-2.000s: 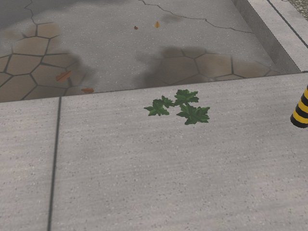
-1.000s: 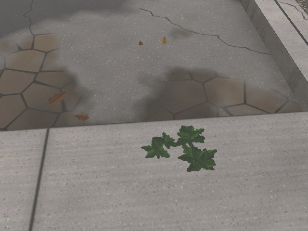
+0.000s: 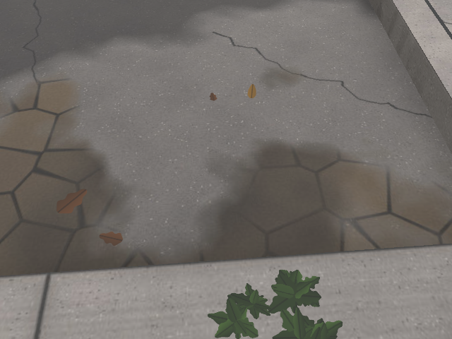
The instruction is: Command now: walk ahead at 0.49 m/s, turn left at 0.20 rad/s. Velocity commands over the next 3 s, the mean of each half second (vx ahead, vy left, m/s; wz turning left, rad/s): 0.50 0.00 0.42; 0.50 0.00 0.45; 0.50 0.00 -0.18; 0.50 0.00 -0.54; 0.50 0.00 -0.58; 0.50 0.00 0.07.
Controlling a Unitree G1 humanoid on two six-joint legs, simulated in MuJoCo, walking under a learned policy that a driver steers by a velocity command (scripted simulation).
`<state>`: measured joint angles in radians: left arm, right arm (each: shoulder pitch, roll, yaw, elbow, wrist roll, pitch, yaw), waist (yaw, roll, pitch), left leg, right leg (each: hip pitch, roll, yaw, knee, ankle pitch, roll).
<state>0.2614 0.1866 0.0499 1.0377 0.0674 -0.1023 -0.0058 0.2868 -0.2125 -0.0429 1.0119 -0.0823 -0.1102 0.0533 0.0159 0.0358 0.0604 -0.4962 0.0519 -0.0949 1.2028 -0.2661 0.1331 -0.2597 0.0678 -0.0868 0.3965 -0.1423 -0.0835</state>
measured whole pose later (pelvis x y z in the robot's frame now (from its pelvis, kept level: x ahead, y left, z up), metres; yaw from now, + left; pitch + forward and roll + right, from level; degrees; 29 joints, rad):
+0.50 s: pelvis +0.31 +0.07 -0.02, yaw +15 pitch +1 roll +1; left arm 0.46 0.19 0.02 1.04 0.08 -0.10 -0.06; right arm 0.12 -0.22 -0.06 0.91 -0.04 -0.11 0.03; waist -0.01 -0.02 0.00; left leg -0.43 -0.08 0.02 0.57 -0.17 0.08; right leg -0.10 -0.05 -0.06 1.03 -0.46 0.03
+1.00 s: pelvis +0.56 +0.13 -0.01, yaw +29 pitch +3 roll -3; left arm 0.46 0.20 0.01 0.97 0.05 -0.12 0.02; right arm 0.20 -0.24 -0.04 0.82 -0.08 -0.10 0.04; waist 0.09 0.04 -0.05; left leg -0.70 0.06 -0.07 1.15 -0.30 -0.03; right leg -0.23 0.02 -0.08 0.55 -0.36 -0.04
